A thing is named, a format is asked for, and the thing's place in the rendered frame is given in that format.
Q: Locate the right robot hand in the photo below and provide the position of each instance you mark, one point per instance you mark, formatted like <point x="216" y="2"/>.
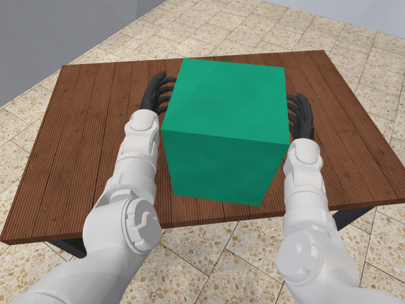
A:
<point x="303" y="121"/>

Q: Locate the table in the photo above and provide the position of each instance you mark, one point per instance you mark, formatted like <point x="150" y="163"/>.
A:
<point x="76" y="148"/>

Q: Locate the robot left forearm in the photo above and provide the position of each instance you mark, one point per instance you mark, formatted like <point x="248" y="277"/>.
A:
<point x="136" y="163"/>

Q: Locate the carton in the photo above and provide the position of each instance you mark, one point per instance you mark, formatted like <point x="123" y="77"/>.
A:
<point x="226" y="130"/>

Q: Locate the left robot hand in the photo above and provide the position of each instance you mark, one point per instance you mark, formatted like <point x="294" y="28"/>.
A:
<point x="151" y="100"/>

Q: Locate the left robot upper arm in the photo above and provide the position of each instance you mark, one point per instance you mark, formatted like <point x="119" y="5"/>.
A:
<point x="118" y="238"/>

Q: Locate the robot right forearm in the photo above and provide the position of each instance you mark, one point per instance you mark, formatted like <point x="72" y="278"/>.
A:
<point x="306" y="204"/>

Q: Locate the right robot upper arm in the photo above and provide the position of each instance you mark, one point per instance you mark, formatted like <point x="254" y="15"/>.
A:
<point x="317" y="271"/>

